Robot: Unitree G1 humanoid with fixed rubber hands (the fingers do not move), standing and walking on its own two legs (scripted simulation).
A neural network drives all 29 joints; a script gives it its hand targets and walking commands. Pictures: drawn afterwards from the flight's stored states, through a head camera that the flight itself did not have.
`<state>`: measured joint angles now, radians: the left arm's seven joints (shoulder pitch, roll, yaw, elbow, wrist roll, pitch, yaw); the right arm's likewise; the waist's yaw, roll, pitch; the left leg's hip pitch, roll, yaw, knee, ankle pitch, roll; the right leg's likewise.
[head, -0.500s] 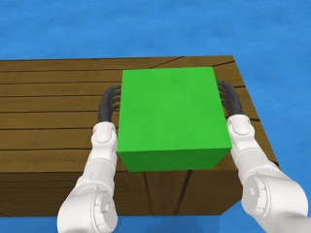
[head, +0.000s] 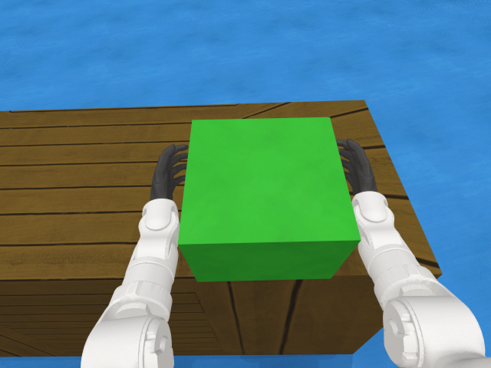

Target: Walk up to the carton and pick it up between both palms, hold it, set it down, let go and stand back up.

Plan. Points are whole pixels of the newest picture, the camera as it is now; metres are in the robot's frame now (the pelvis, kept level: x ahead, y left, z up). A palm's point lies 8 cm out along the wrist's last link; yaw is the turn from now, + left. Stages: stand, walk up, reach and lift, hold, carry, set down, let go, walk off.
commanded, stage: reach and lift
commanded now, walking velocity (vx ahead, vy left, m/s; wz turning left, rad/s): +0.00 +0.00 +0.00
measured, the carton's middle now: (262, 200) +0.40 +0.00 +0.04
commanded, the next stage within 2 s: hold in 1.76 s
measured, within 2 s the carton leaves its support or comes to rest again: neither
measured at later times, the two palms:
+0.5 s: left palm (149, 172) +0.37 +0.17 +0.15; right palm (374, 173) +0.38 -0.16 +0.13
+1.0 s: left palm (135, 167) +0.35 +0.18 +0.19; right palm (381, 177) +0.35 -0.16 +0.16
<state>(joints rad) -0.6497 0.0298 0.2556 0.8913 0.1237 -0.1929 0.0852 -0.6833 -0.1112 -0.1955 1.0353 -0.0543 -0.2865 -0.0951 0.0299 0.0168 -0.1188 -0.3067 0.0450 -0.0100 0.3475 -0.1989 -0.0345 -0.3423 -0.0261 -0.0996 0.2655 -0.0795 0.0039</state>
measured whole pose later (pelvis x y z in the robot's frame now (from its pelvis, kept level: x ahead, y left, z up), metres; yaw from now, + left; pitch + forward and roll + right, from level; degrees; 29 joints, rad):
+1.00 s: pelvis -0.02 +0.02 +0.00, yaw +0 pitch -6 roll -1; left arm -0.58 0.00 0.27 0.17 0.20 0.58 -0.01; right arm -0.60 -0.11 -0.09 0.52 0.14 0.28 -0.12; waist -0.07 -0.01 0.03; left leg -0.03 0.02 0.00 0.36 -0.22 0.00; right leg -0.05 -0.05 -0.09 0.24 -0.08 0.04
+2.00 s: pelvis -0.02 +0.01 +0.00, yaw +1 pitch -7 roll -1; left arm -0.63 0.01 0.31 0.13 0.21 0.70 -0.03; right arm -0.70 -0.11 -0.10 0.51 0.17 0.41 -0.14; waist -0.07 0.00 0.00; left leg -0.02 0.02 -0.02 0.35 -0.21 -0.01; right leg -0.04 -0.04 -0.11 0.24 -0.08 0.02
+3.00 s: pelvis -0.02 +0.01 +0.00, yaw +1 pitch -6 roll -1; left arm -0.67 0.02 0.34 0.10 0.24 0.78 -0.07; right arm -0.74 -0.11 -0.10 0.48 0.17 0.49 -0.14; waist -0.06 0.00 -0.02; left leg -0.03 0.03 -0.02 0.35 -0.20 -0.02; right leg -0.05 -0.04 -0.11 0.25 -0.08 0.02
